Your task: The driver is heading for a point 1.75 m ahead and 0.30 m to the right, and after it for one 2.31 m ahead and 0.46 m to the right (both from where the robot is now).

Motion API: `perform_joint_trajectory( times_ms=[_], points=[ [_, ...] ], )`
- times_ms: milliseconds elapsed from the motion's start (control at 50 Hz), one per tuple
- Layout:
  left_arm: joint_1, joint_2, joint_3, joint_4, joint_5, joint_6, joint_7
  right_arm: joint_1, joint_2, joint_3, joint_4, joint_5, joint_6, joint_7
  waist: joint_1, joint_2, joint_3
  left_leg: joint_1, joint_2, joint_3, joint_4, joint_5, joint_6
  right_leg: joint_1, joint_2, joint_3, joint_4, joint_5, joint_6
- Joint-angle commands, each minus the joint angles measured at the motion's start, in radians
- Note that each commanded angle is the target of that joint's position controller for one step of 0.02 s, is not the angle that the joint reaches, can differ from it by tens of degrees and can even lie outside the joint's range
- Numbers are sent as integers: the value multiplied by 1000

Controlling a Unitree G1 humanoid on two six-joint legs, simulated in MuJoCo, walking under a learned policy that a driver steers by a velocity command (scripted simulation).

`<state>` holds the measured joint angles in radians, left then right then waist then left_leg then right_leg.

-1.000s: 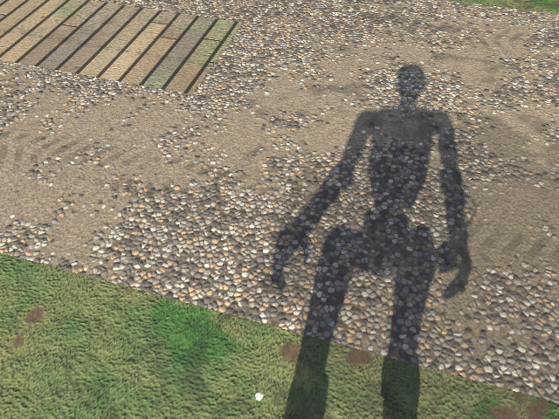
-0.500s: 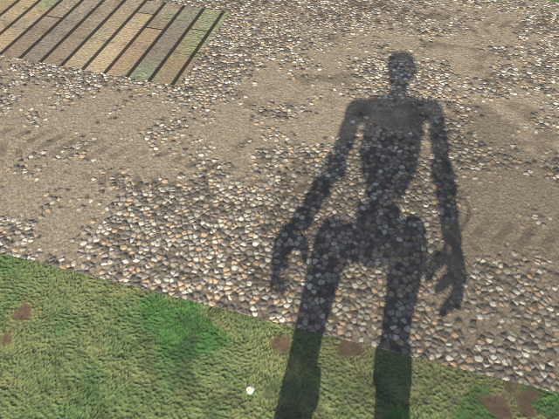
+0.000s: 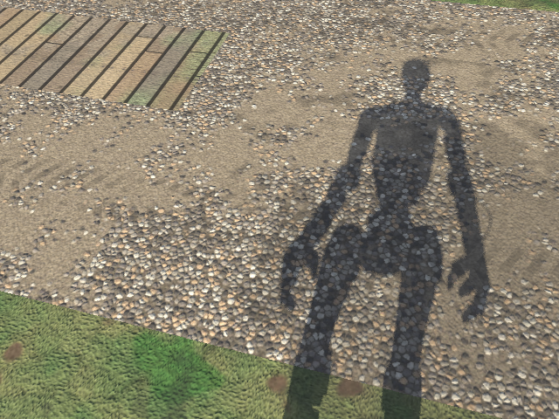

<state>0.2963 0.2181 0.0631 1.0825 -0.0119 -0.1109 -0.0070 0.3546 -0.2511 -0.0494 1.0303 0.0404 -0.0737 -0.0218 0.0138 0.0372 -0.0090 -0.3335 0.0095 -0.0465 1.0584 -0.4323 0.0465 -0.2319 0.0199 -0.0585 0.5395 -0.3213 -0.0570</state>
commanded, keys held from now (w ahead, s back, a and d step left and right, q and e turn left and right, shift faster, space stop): w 1.00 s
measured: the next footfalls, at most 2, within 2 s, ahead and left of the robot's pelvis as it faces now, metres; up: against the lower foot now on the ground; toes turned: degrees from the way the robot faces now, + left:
left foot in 0.40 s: +0.40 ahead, +0.14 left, +0.00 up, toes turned +2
right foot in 0.94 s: +0.71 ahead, -0.10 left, +0.00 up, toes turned -3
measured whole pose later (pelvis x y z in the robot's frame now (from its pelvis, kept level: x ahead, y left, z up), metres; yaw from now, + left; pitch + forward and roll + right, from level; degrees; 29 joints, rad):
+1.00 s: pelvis +0.57 -0.01 -0.01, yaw +0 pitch +2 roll +1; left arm 0.06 0.24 0.05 0.85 -0.01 -0.11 -0.03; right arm 0.36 -0.26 -0.05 1.02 0.02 -0.08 0.00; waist -0.04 0.01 0.03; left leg -0.18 0.00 -0.03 0.94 -0.46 0.02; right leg -0.48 0.00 -0.06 0.58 -0.13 -0.06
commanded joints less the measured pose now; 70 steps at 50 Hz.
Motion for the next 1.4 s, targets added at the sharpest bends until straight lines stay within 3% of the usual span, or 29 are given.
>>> perform_joint_trajectory(
  times_ms=[20, 60, 120, 200, 280, 340, 380, 400, 420, 440, 460, 500, 540, 600, 720, 820, 880, 920, 940, 960, 980, 1000, 1020, 1040, 1060, 1100, 1160, 1280, 1400],
  points=[
    [64, 92, -7, -28, 6, -14, -11, -118, -75, -20, -111, -3, -49, 11, 15, -100, 116, -499, 106, -31, 137, 168, 40, 253, -306, 448, -393, -53, -144],
    [96, 68, -19, -23, 12, -4, -9, -121, -73, -29, -108, -12, -36, 20, 7, -110, 100, -428, 124, -3, 49, 243, 28, 226, -246, 304, -405, 144, -113],
    [155, 107, -16, -19, 14, 6, 10, -203, -35, -22, -139, -20, -25, 28, 18, -96, 107, -456, 118, 38, -74, 313, -12, 221, -234, 222, -421, 326, -132],
    [174, 136, -13, -39, 13, 15, 26, -397, -13, -2, -210, -16, -28, 40, 55, -106, 140, -374, 75, 85, -364, 463, -32, 154, -206, 141, -460, 339, -123],
    [226, 138, -6, -26, -3, 20, 29, -494, -29, 3, -253, -8, -34, 62, 59, -112, 170, -337, 52, 82, -492, 491, -2, 232, -249, 118, -446, 378, -119],
    [199, 165, 8, -37, 0, 32, 31, -445, -77, -15, -258, -10, -41, 73, -4, -140, 99, -222, 9, 98, -529, 412, 44, 341, -278, 94, -317, 701, -90],
    [169, 172, 10, -51, 10, 48, 30, -187, -151, -56, -187, -7, -37, 64, -141, -169, -72, 121, -55, 139, -522, 377, 93, 305, -233, 48, -6, 994, -52],
    [160, 147, -3, -77, 20, 49, 27, 0, -209, -76, -145, -17, -31, 53, -210, -115, -201, 446, 91, -30, -487, 338, 151, 74, -191, 32, 289, 762, -22],
    [298, -12, -44, -89, 13, 27, 12, 102, -289, -91, -114, -38, -28, 54, -126, 171, -388, 790, 365, -571, -612, 68, 327, -310, 16, 53, 700, 51, 42],
    [251, 51, -32, -76, -13, -7, 5, 87, -204, -64, -113, -36, -27, 55, -151, 164, -402, 774, 379, -768, -773, -3, 317, -423, 27, 208, 843, -222, 20],
    [136, 124, -10, -121, -40, -24, 3, -21, -155, -49, -122, -26, -32, 55, -125, 135, -214, 630, 344, -592, -783, 38, 255, -518, -35, 184, 881, -168, 2],
    [35, 139, 2, -145, -24, -27, 21, -180, -94, -29, -151, -37, -42, 60, -54, -17, -64, 293, 271, -328, -830, 263, 198, -431, -134, 142, 768, 1, -5],
    [82, 96, 7, -138, -13, 5, 28, -208, -55, -18, -137, -49, -49, 68, 8, 25, -34, 140, 213, -204, -886, 320, 185, -319, -176, 146, 687, 49, -6],
    [34, 83, 10, -165, -5, 29, 31, -157, -91, -24, -106, -44, -53, 54, 21, 27, 24, 68, 197, -123, -949, 361, 208, -357, -194, 123, 575, 107, 19],
    [-216, 76, 3, -245, 4, 16, 15, -46, -135, -30, -80, -32, -40, 19, -46, 8, 69, 140, 160, -22, -967, 417, 165, -416, -154, 73, 165, 428, 50],
    [-360, 83, -8, -299, -9, 10, -13, 55, -149, -35, -40, -20, -21, 15, -91, 8, 100, 311, 218, -22, -910, 414, 154, -441, -118, 62, 13, 397, 34],
    [-339, 118, 1, -313, -10, 1, -28, 48, -168, -45, -37, -19, -2, 10, -53, 31, 74, 404, 259, -34, -824, 555, 128, -381, -93, 53, -31, 277, -6],
    [-129, 180, 36, -256, -8, -2, -25, 6, -163, -41, -51, -22, 10, 10, 63, 37, -56, 377, 198, 22, -574, 863, 90, -79, -27, -4, -58, 256, -50],
    [67, 249, 60, -208, 2, -1, -17, 8, -128, -25, -73, -35, 11, 10, 130, -22, -204, 204, 142, 67, -296, 727, 56, 233, -140, 120, -19, 270, -108],
    [173, 344, 83, -181, 15, 6, -15, 127, -5, 11, -85, -39, -11, 20, 85, -271, -340, -219, -42, 93, 101, 238, -21, 610, -385, 600, -104, 85, -267],
    [169, 259, 56, -184, 7, 8, -17, 102, -55, 2, -70, -22, -38, 26, 100, -281, -392, -355, -55, -55, 260, -117, -14, 648, -423, 815, -237, 9, -285],
    [81, 206, 38, -198, 1, 6, -16, 15, -133, -18, -98, 4, -55, 31, 90, -225, -239, -443, 7, -67, 309, -71, 7, 535, -390, 663, -240, 24, -232],
    [1, 173, 27, -222, 6, 6, -14, -56, -139, -18, -115, 7, -61, 27, 67, -141, -150, -427, 64, -39, 275, 20, 16, 386, -349, 516, -254, 114, -200],
    [-58, 149, 20, -228, 15, 4, -18, -92, -127, -22, -121, -7, -57, 21, 36, -86, -78, -387, 100, -24, 201, 87, 14, 242, -312, 421, -287, 203, -184],
    [-87, 118, 10, -229, 23, -1, -21, -84, -120, -30, -117, -17, -43, 16, 1, -96, -54, -323, 130, -31, 144, 130, 15, 157, -275, 350, -319, 253, -166],
    [-76, 121, 11, -214, 21, -7, -25, -52, -72, -26, -110, -21, -16, 15, -27, -109, -34, -266, 142, -22, 84, 165, 6, 81, -255, 289, -370, 298, -176],
    [-30, 161, 22, -189, 17, -9, -10, -127, -69, -28, -140, -32, -2, 11, -26, -85, 13, -344, 151, -12, -49, 273, -23, 74, -250, 223, -414, 368, -187],
    [58, 174, 22, -154, 3, 6, 12, -339, -41, -16, -202, -29, -13, 28, 34, -92, 61, -324, 102, 41, -405, 546, -38, 108, -201, 109, -436, 348, -139],
    [129, 189, 33, -107, -7, 33, 20, -454, -62, -11, -258, -19, -28, 60, 50, -103, 96, -349, 73, 41, -538, 439, 5, 303, -284, 123, -347, 411, -124]
  ],
)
